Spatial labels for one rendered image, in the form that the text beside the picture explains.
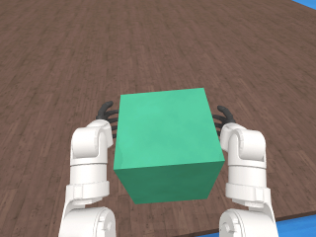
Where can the robot right upper arm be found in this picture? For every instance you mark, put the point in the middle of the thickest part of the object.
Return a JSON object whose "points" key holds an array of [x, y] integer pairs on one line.
{"points": [[235, 222]]}

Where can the carton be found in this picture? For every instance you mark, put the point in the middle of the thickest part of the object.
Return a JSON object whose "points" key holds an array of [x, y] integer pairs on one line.
{"points": [[167, 147]]}

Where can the right robot hand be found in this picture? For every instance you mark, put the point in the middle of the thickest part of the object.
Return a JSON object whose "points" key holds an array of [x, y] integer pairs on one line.
{"points": [[227, 119]]}

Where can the robot left forearm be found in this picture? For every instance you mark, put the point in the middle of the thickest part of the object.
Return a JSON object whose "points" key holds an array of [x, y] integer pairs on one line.
{"points": [[88, 171]]}

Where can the robot left upper arm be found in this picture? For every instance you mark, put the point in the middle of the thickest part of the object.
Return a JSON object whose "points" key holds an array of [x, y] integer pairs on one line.
{"points": [[89, 222]]}

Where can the left robot hand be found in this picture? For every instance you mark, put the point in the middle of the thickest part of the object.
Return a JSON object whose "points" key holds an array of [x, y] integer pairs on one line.
{"points": [[102, 114]]}

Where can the robot right forearm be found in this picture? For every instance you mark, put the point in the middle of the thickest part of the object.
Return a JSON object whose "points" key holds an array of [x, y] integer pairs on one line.
{"points": [[247, 175]]}

